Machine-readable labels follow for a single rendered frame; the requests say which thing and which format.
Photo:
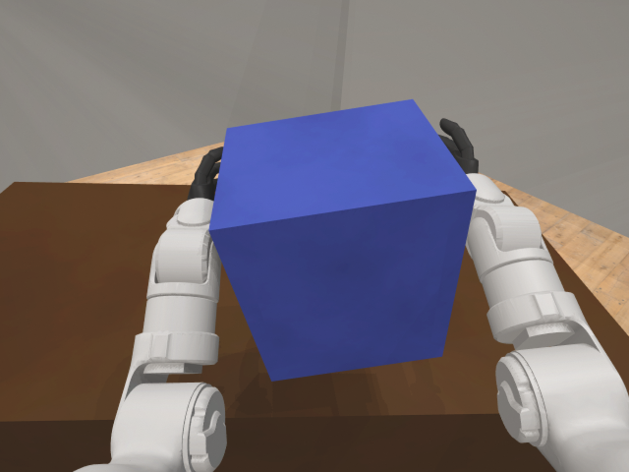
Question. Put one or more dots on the robot right hand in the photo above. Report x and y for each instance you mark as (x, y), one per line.
(460, 146)

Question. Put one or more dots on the robot right forearm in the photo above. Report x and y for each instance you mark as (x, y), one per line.
(528, 306)

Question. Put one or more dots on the pedestal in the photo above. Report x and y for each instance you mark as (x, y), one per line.
(75, 261)

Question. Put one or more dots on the left robot upper arm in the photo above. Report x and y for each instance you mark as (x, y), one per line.
(168, 427)

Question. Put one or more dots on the robot left hand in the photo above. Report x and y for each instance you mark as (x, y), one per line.
(204, 184)

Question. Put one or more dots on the right robot upper arm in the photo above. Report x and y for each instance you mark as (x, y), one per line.
(567, 402)

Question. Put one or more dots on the robot left forearm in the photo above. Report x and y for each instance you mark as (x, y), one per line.
(182, 295)

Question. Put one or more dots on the carton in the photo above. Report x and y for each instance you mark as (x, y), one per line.
(342, 234)

